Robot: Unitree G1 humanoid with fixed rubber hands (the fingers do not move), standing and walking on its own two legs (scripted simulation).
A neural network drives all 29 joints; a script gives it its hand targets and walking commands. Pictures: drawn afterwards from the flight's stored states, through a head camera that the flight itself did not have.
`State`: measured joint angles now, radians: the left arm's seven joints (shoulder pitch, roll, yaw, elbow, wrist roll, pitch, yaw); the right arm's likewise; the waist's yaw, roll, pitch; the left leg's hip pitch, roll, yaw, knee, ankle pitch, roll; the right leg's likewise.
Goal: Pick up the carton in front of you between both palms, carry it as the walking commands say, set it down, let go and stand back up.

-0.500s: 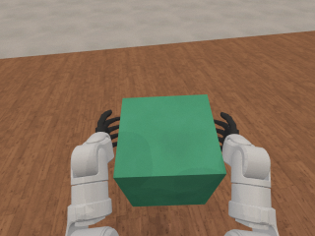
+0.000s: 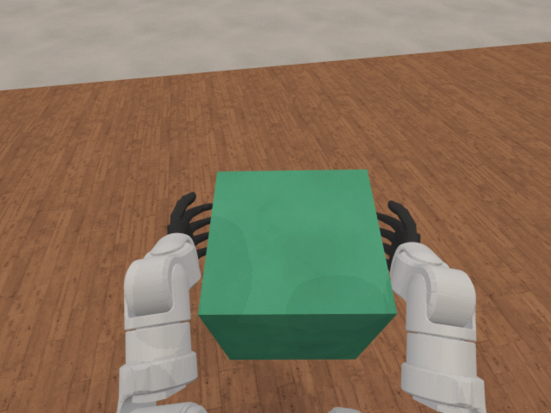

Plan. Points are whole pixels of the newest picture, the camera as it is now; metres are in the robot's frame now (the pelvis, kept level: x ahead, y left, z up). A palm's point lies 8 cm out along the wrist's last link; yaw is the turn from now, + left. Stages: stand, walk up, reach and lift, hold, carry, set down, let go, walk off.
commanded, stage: carry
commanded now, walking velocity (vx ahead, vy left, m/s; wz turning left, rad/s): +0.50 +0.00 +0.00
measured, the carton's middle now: (292, 273) +0.33 -0.02 +0.02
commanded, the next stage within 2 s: none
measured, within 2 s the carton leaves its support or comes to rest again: neither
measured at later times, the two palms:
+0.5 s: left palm (209, 150) +0.55 +0.13 +0.08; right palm (367, 144) +0.58 -0.17 +0.08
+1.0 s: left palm (202, 81) +0.87 +0.18 +0.05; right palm (321, 81) +0.86 -0.12 +0.05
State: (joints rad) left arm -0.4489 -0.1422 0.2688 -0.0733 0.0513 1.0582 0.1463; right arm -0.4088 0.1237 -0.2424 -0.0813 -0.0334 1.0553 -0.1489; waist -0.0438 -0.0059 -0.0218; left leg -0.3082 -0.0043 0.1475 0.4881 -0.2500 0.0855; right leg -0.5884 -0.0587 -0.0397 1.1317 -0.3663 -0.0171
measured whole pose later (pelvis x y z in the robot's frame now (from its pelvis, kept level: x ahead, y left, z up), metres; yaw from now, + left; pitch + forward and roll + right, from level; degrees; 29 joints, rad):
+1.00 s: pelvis +0.54 +0.03 -0.03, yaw +1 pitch +4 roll -2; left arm -0.42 -0.15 0.25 -0.05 0.06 1.03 0.15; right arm -0.38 0.13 -0.25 -0.06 -0.03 1.02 -0.15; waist -0.03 0.00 -0.03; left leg -0.31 -0.04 0.11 0.52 -0.17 0.11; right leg -0.63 -0.03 -0.03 1.09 -0.31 -0.03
